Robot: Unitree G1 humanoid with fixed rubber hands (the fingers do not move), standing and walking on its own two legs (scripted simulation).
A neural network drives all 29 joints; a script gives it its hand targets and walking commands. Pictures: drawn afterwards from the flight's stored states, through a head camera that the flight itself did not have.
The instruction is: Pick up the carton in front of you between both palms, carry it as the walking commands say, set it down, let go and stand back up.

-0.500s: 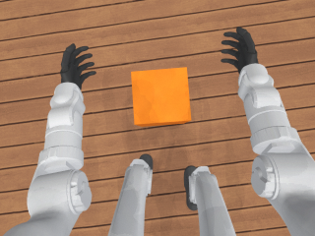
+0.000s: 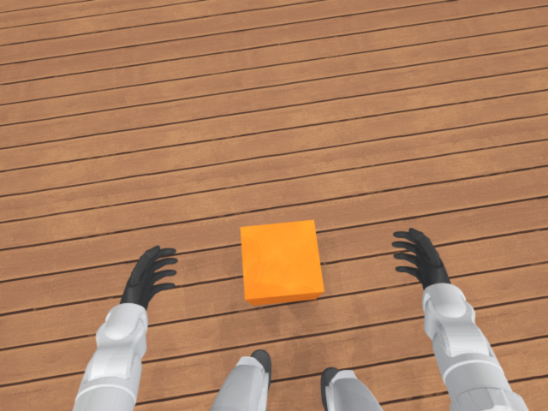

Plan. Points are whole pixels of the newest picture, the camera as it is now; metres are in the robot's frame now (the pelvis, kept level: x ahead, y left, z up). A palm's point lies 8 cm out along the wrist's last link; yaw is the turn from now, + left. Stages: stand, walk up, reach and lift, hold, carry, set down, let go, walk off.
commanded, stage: let go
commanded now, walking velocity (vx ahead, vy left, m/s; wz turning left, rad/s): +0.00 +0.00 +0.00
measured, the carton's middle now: (281, 266) +0.42 +0.04 -0.61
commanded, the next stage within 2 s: stand in 0.80 s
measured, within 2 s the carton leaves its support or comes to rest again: neither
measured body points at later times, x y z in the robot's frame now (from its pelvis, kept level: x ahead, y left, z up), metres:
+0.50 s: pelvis +0.03 -0.03 +0.05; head +0.05 -0.03 +0.49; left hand +0.19 +0.21 -0.03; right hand +0.21 -0.26 -0.03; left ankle +0.03 +0.10 -0.70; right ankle -0.01 -0.14 -0.70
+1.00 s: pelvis +0.05 -0.02 +0.03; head +0.06 -0.01 +0.48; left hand +0.16 +0.27 -0.06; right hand +0.17 -0.27 -0.07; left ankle +0.03 +0.10 -0.70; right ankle -0.01 -0.14 -0.70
